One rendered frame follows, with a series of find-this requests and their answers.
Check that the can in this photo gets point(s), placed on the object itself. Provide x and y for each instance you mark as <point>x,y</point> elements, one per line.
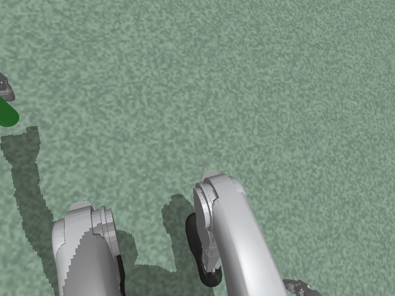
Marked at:
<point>8,116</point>

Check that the right robot hand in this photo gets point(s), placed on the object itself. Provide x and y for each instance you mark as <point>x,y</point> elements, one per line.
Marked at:
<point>300,288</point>

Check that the left robot hand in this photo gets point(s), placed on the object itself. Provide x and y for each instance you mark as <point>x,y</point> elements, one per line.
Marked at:
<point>6,91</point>

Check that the right robot foot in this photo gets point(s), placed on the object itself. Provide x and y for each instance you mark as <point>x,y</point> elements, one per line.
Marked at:
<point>208,279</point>

